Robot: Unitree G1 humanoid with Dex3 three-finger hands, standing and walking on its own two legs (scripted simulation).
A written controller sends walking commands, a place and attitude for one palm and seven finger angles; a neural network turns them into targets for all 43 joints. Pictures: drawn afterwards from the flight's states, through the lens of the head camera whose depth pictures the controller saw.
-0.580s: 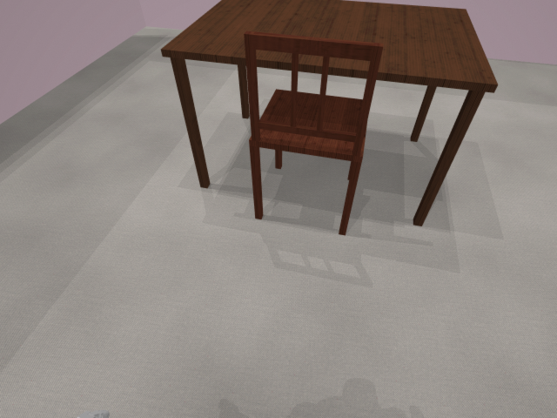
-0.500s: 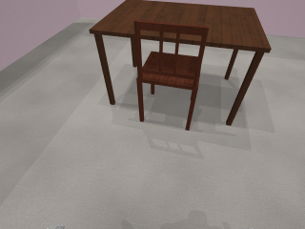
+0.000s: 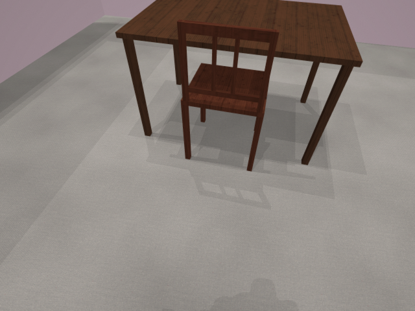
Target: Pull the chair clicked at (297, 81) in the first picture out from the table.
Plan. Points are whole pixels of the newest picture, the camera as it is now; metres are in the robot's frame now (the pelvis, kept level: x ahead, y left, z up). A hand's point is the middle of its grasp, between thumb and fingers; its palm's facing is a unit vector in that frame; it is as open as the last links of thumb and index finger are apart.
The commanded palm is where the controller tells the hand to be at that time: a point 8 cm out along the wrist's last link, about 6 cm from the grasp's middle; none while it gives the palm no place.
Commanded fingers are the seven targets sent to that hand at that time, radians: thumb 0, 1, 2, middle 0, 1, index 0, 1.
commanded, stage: stand and wait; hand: left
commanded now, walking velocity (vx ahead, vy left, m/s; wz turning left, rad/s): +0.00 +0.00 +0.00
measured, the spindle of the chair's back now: (214, 65) +1.14 +0.03 -0.09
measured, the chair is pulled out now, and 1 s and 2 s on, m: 0.00 0.00 0.00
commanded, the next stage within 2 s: look at it before walking up in 0.24 s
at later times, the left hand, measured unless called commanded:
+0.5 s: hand out of the picture +0.08 +0.24 -0.15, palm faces -0.02 -0.94 -0.33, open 7.4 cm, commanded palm none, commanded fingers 0.00 0.90 0.90 -0.20 -0.30 -0.20 -0.30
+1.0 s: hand out of the picture +0.08 +0.25 -0.15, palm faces -0.02 -0.94 -0.33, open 7.4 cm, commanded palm none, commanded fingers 0.00 0.90 0.90 -0.20 -0.30 -0.20 -0.30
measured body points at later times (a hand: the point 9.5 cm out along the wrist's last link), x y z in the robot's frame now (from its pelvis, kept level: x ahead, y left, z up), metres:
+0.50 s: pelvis +0.01 +0.00 +0.00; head +0.00 +0.00 +0.45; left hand +0.08 +0.29 -0.13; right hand +0.08 -0.29 -0.13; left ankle +0.02 +0.13 -0.74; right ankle +0.02 -0.11 -0.74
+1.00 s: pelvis +0.01 +0.00 +0.00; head +0.01 +0.00 +0.45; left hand +0.08 +0.29 -0.13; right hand +0.09 -0.29 -0.13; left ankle +0.02 +0.13 -0.74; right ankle +0.02 -0.11 -0.74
